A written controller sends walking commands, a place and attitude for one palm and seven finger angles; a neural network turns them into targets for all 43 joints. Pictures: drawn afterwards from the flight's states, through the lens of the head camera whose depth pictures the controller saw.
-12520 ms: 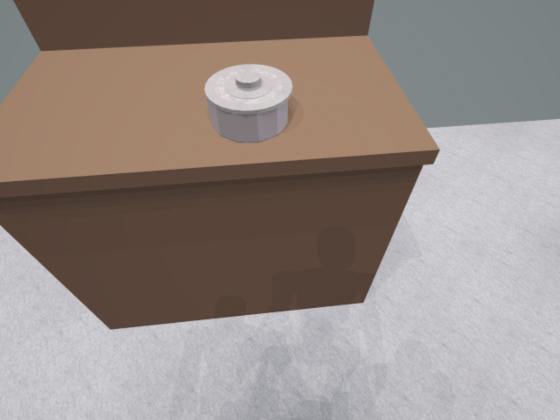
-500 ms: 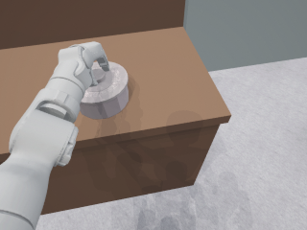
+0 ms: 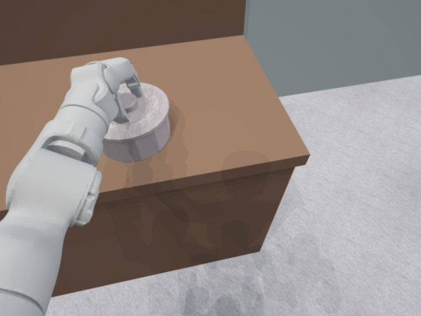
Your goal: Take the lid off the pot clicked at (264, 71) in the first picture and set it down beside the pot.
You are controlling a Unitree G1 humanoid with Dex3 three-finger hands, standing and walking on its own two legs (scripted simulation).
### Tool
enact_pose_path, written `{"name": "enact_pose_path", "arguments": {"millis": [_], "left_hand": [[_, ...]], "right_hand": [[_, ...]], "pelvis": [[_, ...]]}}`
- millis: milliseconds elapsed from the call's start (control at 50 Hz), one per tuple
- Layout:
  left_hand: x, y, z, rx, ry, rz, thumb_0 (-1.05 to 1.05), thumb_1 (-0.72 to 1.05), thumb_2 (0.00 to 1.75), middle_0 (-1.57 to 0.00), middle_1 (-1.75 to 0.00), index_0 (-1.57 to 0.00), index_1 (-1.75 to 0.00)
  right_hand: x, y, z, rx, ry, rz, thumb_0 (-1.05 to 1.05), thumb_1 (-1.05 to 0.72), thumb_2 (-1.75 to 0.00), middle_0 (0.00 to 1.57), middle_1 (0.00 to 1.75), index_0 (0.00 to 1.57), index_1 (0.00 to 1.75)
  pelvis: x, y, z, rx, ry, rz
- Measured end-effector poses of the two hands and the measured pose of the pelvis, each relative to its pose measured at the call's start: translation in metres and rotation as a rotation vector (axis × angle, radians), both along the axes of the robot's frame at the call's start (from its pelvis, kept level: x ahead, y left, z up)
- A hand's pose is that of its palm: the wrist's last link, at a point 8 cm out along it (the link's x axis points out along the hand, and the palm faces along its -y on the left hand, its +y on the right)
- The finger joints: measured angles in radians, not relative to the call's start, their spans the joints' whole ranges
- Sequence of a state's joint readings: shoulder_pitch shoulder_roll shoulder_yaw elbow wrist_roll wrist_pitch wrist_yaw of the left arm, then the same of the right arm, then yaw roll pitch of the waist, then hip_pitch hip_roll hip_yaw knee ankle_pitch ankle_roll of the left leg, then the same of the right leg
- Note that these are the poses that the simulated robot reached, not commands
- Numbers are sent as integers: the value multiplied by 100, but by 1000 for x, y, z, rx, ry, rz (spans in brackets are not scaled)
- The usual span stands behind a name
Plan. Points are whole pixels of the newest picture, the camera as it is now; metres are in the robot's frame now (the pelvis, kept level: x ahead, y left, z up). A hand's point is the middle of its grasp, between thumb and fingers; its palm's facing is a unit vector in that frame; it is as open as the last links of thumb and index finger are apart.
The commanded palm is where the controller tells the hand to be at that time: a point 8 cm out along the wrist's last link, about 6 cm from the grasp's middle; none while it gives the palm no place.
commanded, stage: close the fingers and squeeze the knob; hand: left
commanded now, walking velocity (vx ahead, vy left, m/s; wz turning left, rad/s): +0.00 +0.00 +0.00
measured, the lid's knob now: (125, 103) +0.53 +0.14 +0.12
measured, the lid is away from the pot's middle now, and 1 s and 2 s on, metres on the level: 0.00 0.00 0.01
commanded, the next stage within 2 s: lift the lid straight up in 1.30 s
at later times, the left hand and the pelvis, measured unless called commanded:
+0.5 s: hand (117, 99) +0.51 +0.14 +0.14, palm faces -0.43 -0.12 -0.90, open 8.7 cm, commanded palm +0.51 +0.15 +0.20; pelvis +0.01 +0.00 +0.00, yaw +0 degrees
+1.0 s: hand (117, 101) +0.50 +0.14 +0.14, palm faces -0.43 -0.13 -0.90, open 8.4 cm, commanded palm +0.50 +0.15 +0.20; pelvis +0.01 +0.00 +0.00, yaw +0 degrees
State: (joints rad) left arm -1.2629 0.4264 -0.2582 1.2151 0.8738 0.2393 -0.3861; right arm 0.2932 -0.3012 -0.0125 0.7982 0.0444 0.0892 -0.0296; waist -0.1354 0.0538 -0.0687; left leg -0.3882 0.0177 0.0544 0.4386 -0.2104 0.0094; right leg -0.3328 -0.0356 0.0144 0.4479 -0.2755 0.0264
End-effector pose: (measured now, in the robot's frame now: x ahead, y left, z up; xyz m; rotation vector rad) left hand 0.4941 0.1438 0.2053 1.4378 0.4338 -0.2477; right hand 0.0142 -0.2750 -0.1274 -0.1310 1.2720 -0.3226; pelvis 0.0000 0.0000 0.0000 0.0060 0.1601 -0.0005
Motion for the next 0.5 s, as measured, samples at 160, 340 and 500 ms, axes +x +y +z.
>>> {"name": "enact_pose_path", "arguments": {"millis": [160,340,500], "left_hand": [[7,4,-3,28,9,5,0,0,92,-49,-89,-49,-89],[15,5,-4,9,14,6,0,10,88,-50,-102,-51,-102],[16,5,-4,8,11,-5,0,12,82,-54,-106,-54,-106]], "right_hand": [[1,2,0,-2,8,2,0,-91,-90,20,30,20,30],[-5,4,-2,5,43,-10,0,-90,-90,20,30,20,30],[-5,5,-2,11,52,-13,0,-90,-90,20,30,20,30]], "pelvis": [[2,1,-1,0,21,1],[8,2,-1,-1,30,2],[12,2,-1,-1,31,-2]]}}
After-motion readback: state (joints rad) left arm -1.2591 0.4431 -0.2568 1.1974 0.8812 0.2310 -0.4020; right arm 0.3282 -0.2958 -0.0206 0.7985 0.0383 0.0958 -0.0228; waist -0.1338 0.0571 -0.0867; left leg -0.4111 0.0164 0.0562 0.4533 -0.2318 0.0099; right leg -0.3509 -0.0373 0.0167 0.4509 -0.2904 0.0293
